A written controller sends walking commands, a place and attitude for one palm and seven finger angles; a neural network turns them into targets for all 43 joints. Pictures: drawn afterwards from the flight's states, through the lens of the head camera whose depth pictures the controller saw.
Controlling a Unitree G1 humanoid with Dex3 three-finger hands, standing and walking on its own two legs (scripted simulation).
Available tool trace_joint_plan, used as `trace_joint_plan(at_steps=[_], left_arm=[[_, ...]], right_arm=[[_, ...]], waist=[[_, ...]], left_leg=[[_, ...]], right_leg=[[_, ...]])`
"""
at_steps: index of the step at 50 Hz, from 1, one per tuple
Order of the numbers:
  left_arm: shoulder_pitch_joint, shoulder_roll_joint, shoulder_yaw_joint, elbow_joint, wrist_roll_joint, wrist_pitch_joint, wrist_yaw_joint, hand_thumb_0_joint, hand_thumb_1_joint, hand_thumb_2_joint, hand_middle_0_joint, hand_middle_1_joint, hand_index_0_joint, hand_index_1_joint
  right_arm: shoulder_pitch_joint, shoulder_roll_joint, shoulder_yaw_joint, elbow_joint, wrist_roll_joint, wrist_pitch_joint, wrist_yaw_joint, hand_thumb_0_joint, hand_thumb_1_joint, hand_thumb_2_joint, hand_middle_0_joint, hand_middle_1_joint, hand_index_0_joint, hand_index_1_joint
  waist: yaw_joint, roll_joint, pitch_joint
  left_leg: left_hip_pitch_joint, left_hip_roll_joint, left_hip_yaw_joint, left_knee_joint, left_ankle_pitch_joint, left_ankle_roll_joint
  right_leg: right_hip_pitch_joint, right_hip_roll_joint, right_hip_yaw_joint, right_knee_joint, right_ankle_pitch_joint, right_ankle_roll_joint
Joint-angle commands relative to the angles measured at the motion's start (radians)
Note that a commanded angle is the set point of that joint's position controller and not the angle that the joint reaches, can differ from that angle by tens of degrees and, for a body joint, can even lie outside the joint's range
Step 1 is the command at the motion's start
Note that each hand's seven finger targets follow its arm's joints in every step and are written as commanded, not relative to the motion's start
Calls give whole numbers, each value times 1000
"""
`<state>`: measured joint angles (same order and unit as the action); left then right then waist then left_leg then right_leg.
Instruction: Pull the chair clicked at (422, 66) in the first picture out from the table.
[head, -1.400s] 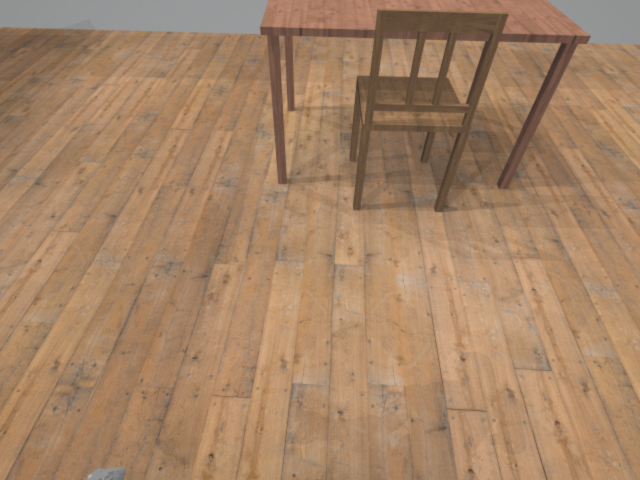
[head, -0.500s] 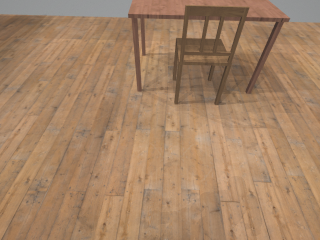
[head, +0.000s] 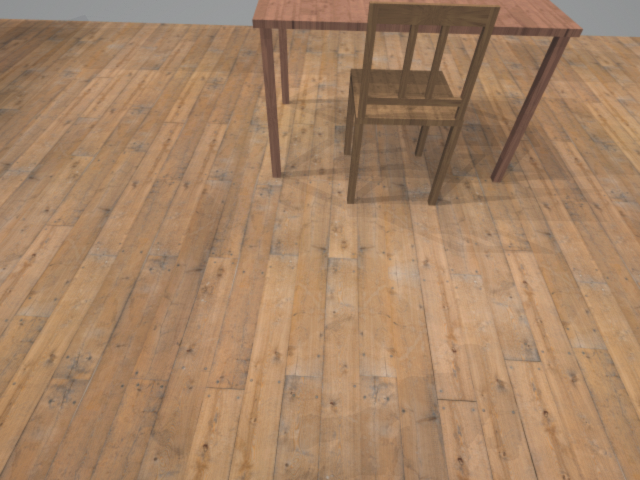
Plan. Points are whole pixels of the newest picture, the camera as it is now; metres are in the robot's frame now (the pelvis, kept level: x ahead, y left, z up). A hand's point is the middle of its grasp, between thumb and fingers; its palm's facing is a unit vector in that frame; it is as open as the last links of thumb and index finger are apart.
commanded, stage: look at it before walking up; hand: left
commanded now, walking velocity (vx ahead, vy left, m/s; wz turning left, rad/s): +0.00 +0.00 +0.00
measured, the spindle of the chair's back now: (407, 63) +1.42 -0.22 -0.11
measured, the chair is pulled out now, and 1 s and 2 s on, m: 0.00 0.00 0.00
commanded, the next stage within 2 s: walk to a spot facing it in 0.04 s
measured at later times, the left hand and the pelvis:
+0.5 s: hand out of the picture +0.07 +0.19 -0.18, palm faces -0.11 -0.96 -0.24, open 7.4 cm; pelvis +0.03 -0.02 -0.02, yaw -9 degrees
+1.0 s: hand (201, 405) +0.26 +0.22 -0.20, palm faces -0.33 -0.93 -0.19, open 7.4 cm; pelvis +0.19 +0.02 -0.01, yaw -25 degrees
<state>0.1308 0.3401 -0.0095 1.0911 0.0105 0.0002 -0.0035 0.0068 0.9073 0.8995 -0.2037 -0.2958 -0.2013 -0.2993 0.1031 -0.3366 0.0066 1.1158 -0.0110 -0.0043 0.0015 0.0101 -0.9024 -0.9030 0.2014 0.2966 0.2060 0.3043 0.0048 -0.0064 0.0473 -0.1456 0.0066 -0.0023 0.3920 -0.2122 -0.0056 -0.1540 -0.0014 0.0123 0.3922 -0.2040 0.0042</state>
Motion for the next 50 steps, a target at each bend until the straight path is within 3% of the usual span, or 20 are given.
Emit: trace_joint_plan(at_steps=[1, 8, 12, 17, 19, 21, 23, 24, 25, 26, 28, 31, 39, 42, 43, 44, 45, 46, 48, 50], left_arm=[[-36, 204, 42, -64, 0, -27, 15, 0, 900, 900, -200, -300, -200, -300], [-42, 209, 43, -70, 1, -25, 14, 0, 900, 900, -200, -300, -200, -300], [19, 97, 35, -87, 1, 17, 19, 0, 900, 900, -200, -300, -200, -300], [67, 82, 57, -156, 14, 36, -13, 0, 900, 900, -200, -300, -200, -300], [98, 51, 68, -179, 14, 29, -24, 0, 900, 900, -200, -300, -200, -300], [115, 25, 75, -195, 17, 18, -35, 0, 900, 900, -200, -300, -200, -300], [254, 10, 83, -160, 20, 1, -35, 0, 900, 900, -200, -300, -200, -300], [352, 103, 102, -135, 27, -19, -21, 0, 900, 900, -200, -300, -200, -300], [437, 157, 111, -122, 10, -29, -1, 0, 900, 900, -200, -300, -200, -300], [431, 138, 107, -124, 6, -34, 10, 0, 900, 900, -200, -300, -200, -300], [319, 77, 93, -152, 12, -39, 11, 0, 900, 900, -200, -300, -200, -300], [288, 49, 94, -156, 15, -55, 9, 0, 900, 900, -200, -300, -200, -300], [311, 44, 105, -131, 19, -51, 11, 0, 900, 900, -200, -300, -200, -300], [237, 52, 118, -151, 15, -45, 10, 0, 900, 900, -200, -300, -200, -300], [223, 21, 120, -159, 10, -44, 5, 0, 900, 900, -200, -300, -200, -300], [261, -42, 115, -175, -5, -39, -9, 0, 900, 900, -200, -300, -200, -300], [240, -60, 107, -200, 3, -48, -16, 0, 900, 900, -200, -300, -200, -300], [199, -43, 109, -194, 10, -42, -14, 0, 900, 900, -200, -300, -200, -300], [138, -50, 115, -189, 24, -28, -36, 0, 900, 900, -200, -300, -200, -300], [186, -80, 110, -169, 27, -7, -46, 0, 900, 900, -200, -300, -200, -300]], right_arm=[[-48, -204, -43, -68, 4, -26, -11, 0, -900, -900, 200, 300, 200, 300], [-45, -209, -44, -69, 3, -26, -13, 0, -900, -900, 200, 300, 200, 300], [34, -88, -35, -81, 0, -2, -23, 0, -900, -900, 200, 300, 200, 300], [52, -140, -67, -144, -11, 10, -18, 0, -900, -900, 200, 300, 200, 300], [51, -170, -85, -164, -7, 1, -17, 0, -900, -900, 200, 300, 200, 300], [52, -160, -90, -181, -9, -11, -14, 0, -900, -900, 200, 300, 200, 300], [30, -119, -84, -191, -11, -12, -12, 0, -900, -900, 200, 300, 200, 300], [13, -38, -69, -226, -1, -10, -8, 0, -900, -900, 200, 300, 200, 300], [-85, -18, -57, -290, -5, -23, -2, 0, -900, -900, 200, 300, 200, 300], [-125, -35, -62, -296, -6, -31, -4, 0, -900, -900, 200, 300, 200, 300], [-74, -21, -70, -272, -10, -35, 2, 0, -900, -900, 200, 300, 200, 300], [-16, 25, -72, -252, -8, -28, 10, 0, -900, -900, 200, 300, 200, 300], [-86, 63, -73, -311, 2, -45, 18, 0, -900, -900, 200, 300, 200, 300], [61, 33, -81, -270, 4, -62, 2, 0, -900, -900, 200, 300, 200, 300], [210, -21, -93, -228, 2, -69, -17, 0, -900, -900, 200, 300, 200, 300], [351, -153, -123, -195, -17, -73, -26, 0, -900, -900, 200, 300, 200, 300], [398, -176, -119, -196, -11, -62, -25, 0, -900, -900, 200, 300, 200, 300], [318, -117, -108, -199, -13, -62, -26, 0, -900, -900, 200, 300, 200, 300], [197, 0, -75, -220, -13, -69, -23, 0, -900, -900, 200, 300, 200, 300], [172, 43, -64, -207, -9, -85, -28, 0, -900, -900, 200, 300, 200, 300]], waist=[[-2, 8, -77], [-4, 0, -80], [-12, -1, -80], [-5, 83, 17], [5, 178, 33], [18, 151, 17], [83, 48, -1], [111, -256, -3], [146, -333, 26], [139, -218, 55], [60, -68, 70], [19, -62, 11], [43, -136, 6], [-31, -106, -41], [-90, -12, -116], [-127, 292, -239], [-121, 298, -209], [-103, 239, -150], [-34, 142, 46], [11, 144, 12]], left_leg=[[18, 110, -94, -66, 144, 30], [34, 113, -87, -63, 151, 28], [33, 127, -22, 9, 166, 8], [-29, 201, -109, -78, -389, 63], [-66, 309, -190, -141, -442, 122], [-91, 339, -142, -88, -337, 142], [-208, 239, 6, 188, -252, 71], [-465, 92, 154, 544, -352, -15], [-638, 32, 97, 723, -440, -32], [-649, 71, -3, 771, -350, -24], [-602, 113, -17, 754, -216, -34], [-500, 101, 24, 656, -107, -51], [-368, 51, 57, 359, -57, -47], [-49, 24, 69, 132, -12, -34], [193, 75, 23, 60, -24, -19], [411, 378, -332, -6, -127, 66], [350, 519, -517, -122, -213, 135], [222, 518, -499, -188, -343, 136], [-8, 409, -285, -213, -280, 97], [-25, 336, -81, -178, -31, 52]], right_leg=[[7, -120, 98, -63, 131, -32], [0, -117, 105, -62, 148, -35], [-57, -101, 126, 22, 238, -23], [-245, 0, 114, 114, -286, -29], [-254, 39, 13, 317, -232, -15], [-211, 1, -34, 352, -265, -7], [-5, 7, -27, 137, -180, -29], [154, -207, 363, -68, -218, -119], [167, -363, 683, -200, -84, -224], [129, -351, 694, -205, -73, -263], [57, -300, 543, -175, -115, -257], [19, -224, 385, -164, 26, -221], [8, -174, 338, -115, 115, -179], [-116, -118, 302, 25, 117, -137], [-214, -53, 256, 211, 143, -108], [-414, 78, 100, 542, -202, -51], [-510, 66, 51, 748, -384, -26], [-537, 18, 66, 873, -332, -27], [-534, -67, 37, 912, -160, -20], [-475, -82, 14, 889, -66, -3]])
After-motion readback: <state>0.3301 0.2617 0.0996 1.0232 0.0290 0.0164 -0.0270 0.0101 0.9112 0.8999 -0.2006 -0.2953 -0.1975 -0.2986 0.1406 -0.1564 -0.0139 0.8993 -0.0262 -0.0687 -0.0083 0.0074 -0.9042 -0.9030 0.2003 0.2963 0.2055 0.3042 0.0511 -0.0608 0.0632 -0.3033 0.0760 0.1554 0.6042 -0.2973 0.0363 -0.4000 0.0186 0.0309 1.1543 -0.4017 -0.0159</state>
